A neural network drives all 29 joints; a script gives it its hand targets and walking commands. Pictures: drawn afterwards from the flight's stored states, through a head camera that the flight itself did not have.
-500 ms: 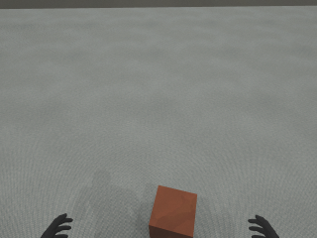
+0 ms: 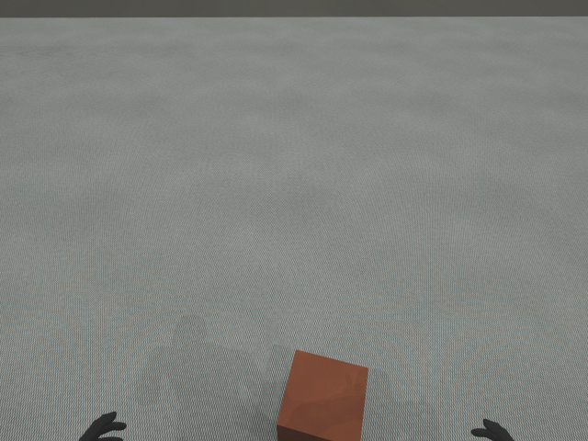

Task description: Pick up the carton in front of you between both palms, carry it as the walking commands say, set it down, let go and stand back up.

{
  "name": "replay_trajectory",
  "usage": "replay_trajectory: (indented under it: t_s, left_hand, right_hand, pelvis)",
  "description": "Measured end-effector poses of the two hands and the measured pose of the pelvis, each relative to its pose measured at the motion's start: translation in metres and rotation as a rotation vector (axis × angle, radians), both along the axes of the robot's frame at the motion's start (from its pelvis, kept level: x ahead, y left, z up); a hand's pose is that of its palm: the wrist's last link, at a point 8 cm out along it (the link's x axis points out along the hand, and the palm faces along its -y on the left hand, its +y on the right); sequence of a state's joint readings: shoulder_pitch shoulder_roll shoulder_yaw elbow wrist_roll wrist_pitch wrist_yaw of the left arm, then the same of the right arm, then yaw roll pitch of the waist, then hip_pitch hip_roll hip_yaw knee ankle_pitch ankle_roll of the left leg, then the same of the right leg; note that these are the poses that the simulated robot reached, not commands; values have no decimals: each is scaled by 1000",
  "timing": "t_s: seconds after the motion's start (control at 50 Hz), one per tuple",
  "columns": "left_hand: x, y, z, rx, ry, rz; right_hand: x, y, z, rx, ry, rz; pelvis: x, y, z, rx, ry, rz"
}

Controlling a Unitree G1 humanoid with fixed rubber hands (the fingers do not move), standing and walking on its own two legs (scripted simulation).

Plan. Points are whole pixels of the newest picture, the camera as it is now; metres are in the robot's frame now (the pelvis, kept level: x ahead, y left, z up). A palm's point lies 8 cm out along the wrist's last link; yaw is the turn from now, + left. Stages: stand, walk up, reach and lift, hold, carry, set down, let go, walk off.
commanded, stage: stand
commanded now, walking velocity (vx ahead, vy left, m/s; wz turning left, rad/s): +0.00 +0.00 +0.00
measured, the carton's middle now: (321, 408) +0.36 -0.07 -0.65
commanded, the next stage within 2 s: none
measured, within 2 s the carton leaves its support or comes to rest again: neither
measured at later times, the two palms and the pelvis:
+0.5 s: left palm out of the picture +0.08 +0.30 -0.09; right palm out of the picture +0.09 -0.30 -0.10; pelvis -0.02 +0.00 +0.01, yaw +0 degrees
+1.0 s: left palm out of the picture +0.07 +0.31 -0.09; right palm out of the picture +0.07 -0.31 -0.10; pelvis -0.02 +0.00 +0.01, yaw +0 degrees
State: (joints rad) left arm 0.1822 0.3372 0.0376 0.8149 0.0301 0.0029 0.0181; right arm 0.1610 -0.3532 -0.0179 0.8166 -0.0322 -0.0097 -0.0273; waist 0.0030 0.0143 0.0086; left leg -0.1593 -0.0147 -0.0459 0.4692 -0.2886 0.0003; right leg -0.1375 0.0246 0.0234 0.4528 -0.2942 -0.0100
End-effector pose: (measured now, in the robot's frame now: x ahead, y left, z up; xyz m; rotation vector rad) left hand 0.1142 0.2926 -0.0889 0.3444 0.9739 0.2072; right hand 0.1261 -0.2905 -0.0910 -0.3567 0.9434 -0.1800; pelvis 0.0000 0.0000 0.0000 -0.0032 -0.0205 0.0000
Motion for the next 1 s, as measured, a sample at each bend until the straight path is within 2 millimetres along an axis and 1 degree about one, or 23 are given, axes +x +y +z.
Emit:
replay_trajectory:
  t_s: [0.6,0.78,1.0]
  left_hand:
    - [-37,12,-4,9,97,24]
    - [-43,15,-5,11,115,28]
    - [-47,17,-5,14,129,33]
  right_hand:
    - [-47,-13,-6,-14,118,-37]
    - [-54,-15,-7,-17,138,-42]
    - [-56,-17,-7,-19,150,-44]
  pelvis:
    - [-19,1,6,2,-22,-1]
    - [-22,1,7,2,-23,-1]
    - [-24,1,7,2,-24,0]
